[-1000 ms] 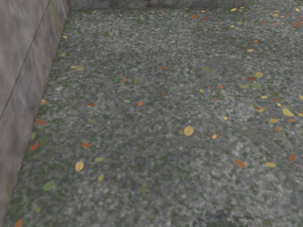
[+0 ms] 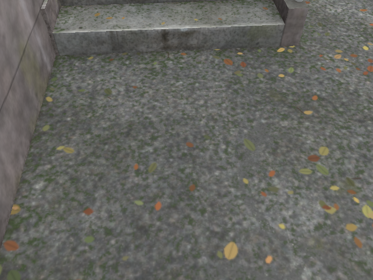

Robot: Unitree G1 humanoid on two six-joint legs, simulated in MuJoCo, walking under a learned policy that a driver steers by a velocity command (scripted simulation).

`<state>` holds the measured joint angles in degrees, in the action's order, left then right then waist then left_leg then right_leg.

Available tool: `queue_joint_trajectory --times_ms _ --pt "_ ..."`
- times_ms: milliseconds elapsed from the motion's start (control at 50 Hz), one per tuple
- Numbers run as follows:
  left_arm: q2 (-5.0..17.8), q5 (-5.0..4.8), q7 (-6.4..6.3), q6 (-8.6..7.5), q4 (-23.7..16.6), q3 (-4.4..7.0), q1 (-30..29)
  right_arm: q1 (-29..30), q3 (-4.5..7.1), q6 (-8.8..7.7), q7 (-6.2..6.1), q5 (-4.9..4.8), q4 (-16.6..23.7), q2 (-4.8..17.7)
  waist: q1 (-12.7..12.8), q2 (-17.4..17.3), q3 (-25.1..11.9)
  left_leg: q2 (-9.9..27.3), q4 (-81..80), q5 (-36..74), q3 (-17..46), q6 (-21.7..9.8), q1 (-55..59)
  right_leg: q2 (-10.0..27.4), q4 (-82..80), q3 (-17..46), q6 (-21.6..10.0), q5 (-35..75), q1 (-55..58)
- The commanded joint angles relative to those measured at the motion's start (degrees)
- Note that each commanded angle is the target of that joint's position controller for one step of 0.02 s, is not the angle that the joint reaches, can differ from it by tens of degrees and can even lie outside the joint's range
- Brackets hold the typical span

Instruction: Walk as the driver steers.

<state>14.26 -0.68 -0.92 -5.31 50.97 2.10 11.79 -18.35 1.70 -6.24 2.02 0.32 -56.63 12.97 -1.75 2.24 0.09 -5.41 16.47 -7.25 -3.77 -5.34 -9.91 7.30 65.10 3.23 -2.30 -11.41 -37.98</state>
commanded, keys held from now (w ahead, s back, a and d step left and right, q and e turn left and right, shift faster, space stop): w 0.78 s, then s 0.22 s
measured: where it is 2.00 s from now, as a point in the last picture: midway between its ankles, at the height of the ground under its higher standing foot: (211, 225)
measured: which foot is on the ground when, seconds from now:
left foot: down 0.00-0.32, up 0.34-0.82, down 0.84-1.00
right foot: up 0.00-0.28, down 0.30-0.86, up 0.88-1.00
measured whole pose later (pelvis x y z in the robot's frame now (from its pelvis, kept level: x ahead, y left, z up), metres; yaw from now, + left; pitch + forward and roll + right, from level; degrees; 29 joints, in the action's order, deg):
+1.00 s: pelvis +0.52 -0.02 -0.01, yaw +1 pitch +2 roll -1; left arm 14.4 -0.4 -1.3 -3.0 55.5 2.4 15.2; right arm -5.2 1.6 -5.3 1.5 0.9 -51.6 13.0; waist 0.7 1.5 3.4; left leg -1.1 25.9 -4.8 -3.5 -3.9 -23.2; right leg 0.7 63.4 3.5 2.8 -30.4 -22.9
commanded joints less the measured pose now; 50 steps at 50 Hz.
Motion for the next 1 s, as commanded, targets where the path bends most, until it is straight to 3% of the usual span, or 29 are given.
queue_joint_trajectory --times_ms 20,100,200,240,260,280,300,320,340,360,380,400,440,460,500,560,640,700,760,800,820,840,860,880,900,920,940,960,1000 --pt "2.62 0.71 -0.39 0.2 -2.43 0.76 1.9 2.35 1.2 -1.02 -1.13 -0.09 3.17 7.56 2.68 -4.24 3.13 16.04 -11.68 4.17 11.89 -9.77 -6.06 2.39 -8.17 0.11 1.54 9.29 -1.16" --pt "1.63 0.16 0.34 -0.46 -4.86 0.36 -7.41 -2.35 1.45 -0.26 -1.98 -1.01 2.15 9.14 -0.73 -4.35 3.09 15.14 -10.68 5.01 9.14 -7.2 -1.0 -0.25 -24.73 -2.14 1.99 17.63 0.75" --pt "2.46 -0.6 2.1 -0.99 -7.73 0.15 -14.43 -6.57 1.79 0.96 -2.12 -1.51 0.23 9.68 -2.81 -5.2 4.69 18.79 -6.52 3.62 10.31 -6.43 8.45 -1.9 -33.3 -2.47 0.88 12.4 0.39" --pt "3.73 -0.6 2.68 -1.51 -8.07 0.54 -13.06 -6.03 2.13 1.58 -2.26 -1.54 0.14 10.38 -1.26 -6.02 3.85 20.15 -3.35 6.77 11.09 -5.51 10.96 -2.86 -35.66 -2.97 -0.74 7.75 3.73" --pt "4.81 -0.55 2.76 -1.75 -7.43 1.1 -9.89 -4.87 2.23 1.89 -2.29 -1.51 0.39 10.8 0.89 -6.64 2.16 19.74 0.28 13.6 10.5 -4.74 11.03 -4.28 -36.83 -4.23 -1.71 6.15 8.86" --pt "6.85 -0.45 2.59 -1.88 -5.21 2.34 -2.5 -3.82 1.93 2.2 -2.27 -1.24 0.74 10.12 4.68 -6.17 -2.08 17.01 9.01 22.99 8.18 -3.43 9.9 -6.23 -38.09 -5.72 -3.16 5.78 18.63" --pt "10.99 -0.08 2.14 -2.0 -2.26 3.91 9.25 -3.21 0.96 2.17 -2.24 -0.42 1.97 7.9 9.14 -3.13 -10.43 13.54 24.59 20.9 4.95 -1.4 1.56 -1.06 -36.41 -0.01 -6.4 7.3 35.64" --pt "17.62 0.83 2.01 -1.49 -0.74 5.57 16.94 -9.08 -1.09 0.92 -1.69 -0.23 3.0 1.24 8.26 11.19 -18.86 3.82 48.12 -1.18 0.69 3.26 -22.91 13.32 -39.7 24.87 -15.42 1.17 59.13" --pt "13.06 0.69 2.24 -1.41 -0.47 4.29 17.8 -9.16 -0.78 -0.69 -1.38 -1.18 2.06 3.37 8.61 12.55 -22.54 2.64 57.51 -24.04 9.53 2.69 -31.32 16.35 -47.61 39.53 -17.49 -3.73 61.58" --pt "9.5 0.37 2.23 -1.52 -1.38 3.07 12.39 -3.83 0.7 -1.5 -1.16 -2.71 3.58 8.93 7.49 8.51 -13.68 6.35 60.9 -20.75 10.53 1.38 -36.19 14.45 -48.09 31.44 -14.1 -4.07 54.35" --pt "7.38 0.28 2.23 -1.38 -2.8 2.31 6.65 0.0 0.86 -1.6 -1.37 -2.79 4.61 9.34 5.74 4.36 -8.76 9.65 59.1 -15.03 8.83 1.02 -35.03 12.09 -49.15 22.86 -12.1 0.05 45.79" --pt "5.54 0.44 2.52 -1.3 -3.4 1.69 2.76 1.95 1.07 -1.22 -1.74 -1.99 4.88 8.52 4.1 1.14 -4.88 11.58 55.28 -10.94 7.87 1.36 -32.74 9.49 -51.44 17.11 -11.09 3.99 38.1" --pt "3.74 0.98 3.02 -1.5 -2.86 1.16 0.95 0.29 1.33 0.48 -2.1 -1.28 4.43 6.26 1.14 2.58 -2.29 13.55 50.22 -6.57 7.65 1.99 -26.41 5.88 -55.13 10.34 -9.79 7.98 29.91" --pt "4.15 0.95 3.05 -1.7 -2.12 1.31 1.99 -0.59 1.23 1.11 -2.18 -1.19 4.12 5.04 0.63 2.38 -1.85 13.52 49.23 -5.57 7.07 2.4 -25.56 5.24 -56.03 8.36 -10.28 11.06 28.49" --pt "5.8 1.02 2.61 -1.88 -0.73 1.76 4.21 1.31 1.48 1.68 -2.38 -0.91 5.06 5.03 0.33 1.38 -0.41 13.75 45.64 -1.92 6.81 3.26 -28.23 5.0 -57.17 5.6 -10.93 16.23 28.46" --pt "6.48 0.85 1.6 -1.33 0.63 1.89 7.07 8.12 1.63 1.6 -2.32 -0.53 7.43 4.72 1.71 0.83 1.09 13.73 35.73 5.76 6.56 4.21 -32.53 4.7 -57.91 3.18 -10.4 18.58 30.87" --pt "7.43 0.29 0.84 -0.9 2.05 1.97 10.23 16.34 1.2 1.14 -1.62 -0.9 9.62 3.64 4.19 1.12 2.92 11.71 22.6 13.77 4.56 4.17 -30.03 3.6 -59.09 0.37 -8.95 14.69 32.27" --pt "7.74 -0.07 0.67 -0.36 3.82 2.15 13.24 21.02 0.97 0.88 -0.89 -1.3 11.22 3.75 5.67 1.15 4.71 10.8 17.64 12.87 4.22 3.65 -30.89 5.31 -58.02 0.47 -8.9 13.41 37.17" --pt "8.16 -0.31 0.25 0.45 4.92 2.58 13.97 23.56 0.96 0.28 0.19 -1.5 12.88 4.36 5.37 1.34 5.48 10.36 14.56 8.26 4.45 1.98 -31.34 7.79 -54.91 0.98 -8.26 16.06 42.49" --pt "8.6 -0.08 0.01 1.09 4.85 2.78 12.15 20.84 1.52 -0.13 0.55 -1.16 12.54 5.69 3.07 2.32 3.96 8.34 12.47 4.65 3.13 0.58 -25.07 7.37 -49.75 0.24 -6.69 27.95 43.46" --pt "8.82 0.13 -0.13 1.53 4.54 2.77 10.79 15.43 2.35 -0.43 0.46 -0.51 10.98 7.12 0.1 3.19 0.34 5.62 11.15 6.15 1.06 -0.35 -16.7 5.37 -42.98 -1.04 -5.14 40.33 42.99" --pt "7.81 0.46 -0.17 1.75 4.16 2.3 10.53 6.73 3.5 -0.8 0.27 0.09 8.08 9.6 -3.56 2.16 -5.29 4.94 9.46 16.13 0.53 -1.77 -4.36 1.38 -32.14 -3.14 -2.57 44.16 39.96" --pt "6.14 1.57 -0.18 1.4 2.28 1.41 10.97 -2.38 4.24 -1.01 -0.23 1.71 6.02 13.91 -5.26 -4.48 -14.68 16.03 14.1 42.94 11.34 -5.42 15.3 -3.25 -14.69 -5.07 0.64 24.5 26.63" --pt "-2.26 1.38 0.65 0.57 4.54 -0.99 21.79 -4.11 3.92 -0.42 -0.16 2.03 4.91 15.39 -0.79 -19.92 -25.39 32.08 14.22 63.37 31.3 -17.39 34.74 -13.08 6.75 -2.25 4.4 -27.0 7.93" --pt "4.14 0.27 0.74 0.06 6.66 0.53 20.87 -4.41 2.74 0.13 0.03 0.98 5.5 10.32 -3.25 -11.15 -28.93 29.33 13.07 62.12 30.95 -15.85 30.55 -11.23 11.36 8.44 4.27 -28.79 9.08" --pt "5.91 -1.04 0.57 0.12 4.59 1.11 14.73 2.29 2.06 0.24 -0.24 0.15 6.46 8.66 -1.65 -10.06 -19.94 27.03 11.98 60.69 22.12 -13.17 22.74 -8.21 9.81 6.6 4.19 -26.46 5.85" --pt "5.49 -0.56 -0.1 0.66 3.74 0.98 11.08 8.08 1.3 0.32 -0.55 -0.02 7.25 6.71 0.45 -5.52 -14.05 23.93 9.59 55.88 17.84 -10.88 14.09 -5.25 5.47 3.77 4.81 -22.76 6.53" --pt "5.38 0.24 -0.75 1.52 3.6 1.4 9.17 11.03 0.7 0.35 -0.79 0.0 7.44 5.05 1.7 -4.04 -9.88 22.22 7.15 52.78 15.35 -10.05 6.89 -3.76 1.84 2.77 5.5 -20.04 8.21" --pt "2.79 0.46 -1.24 3.74 3.88 1.18 11.17 12.88 0.66 0.76 -0.79 1.21 6.61 5.4 4.37 -6.41 -8.56 19.86 4.08 50.04 11.43 -9.31 -2.4 -3.18 -3.98 1.34 5.98 -15.7 16.52"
